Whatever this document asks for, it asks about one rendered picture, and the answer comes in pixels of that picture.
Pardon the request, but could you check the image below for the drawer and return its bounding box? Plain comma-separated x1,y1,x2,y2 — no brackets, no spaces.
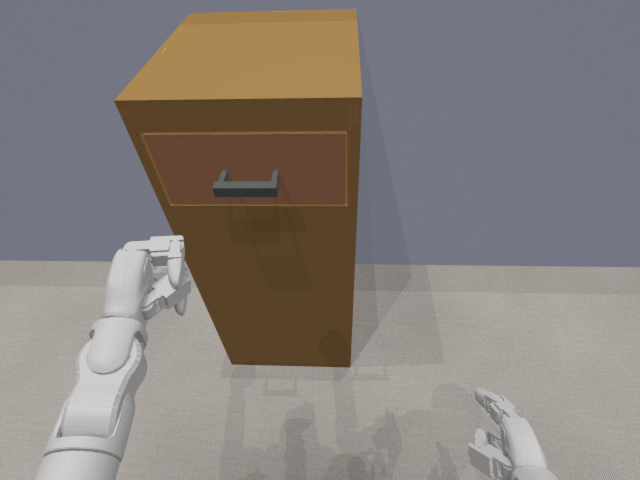
143,131,346,204

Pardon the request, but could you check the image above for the left robot hand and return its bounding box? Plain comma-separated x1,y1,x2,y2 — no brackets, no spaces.
102,235,191,327

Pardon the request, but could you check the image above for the handle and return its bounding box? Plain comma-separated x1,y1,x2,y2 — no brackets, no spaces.
212,170,279,197

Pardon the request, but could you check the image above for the cabinet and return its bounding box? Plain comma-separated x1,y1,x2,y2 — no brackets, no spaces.
114,9,362,367

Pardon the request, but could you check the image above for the right robot hand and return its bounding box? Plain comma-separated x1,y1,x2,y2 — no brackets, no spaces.
468,388,548,480

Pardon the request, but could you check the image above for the robot left forearm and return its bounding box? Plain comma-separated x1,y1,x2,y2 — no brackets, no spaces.
34,316,148,480

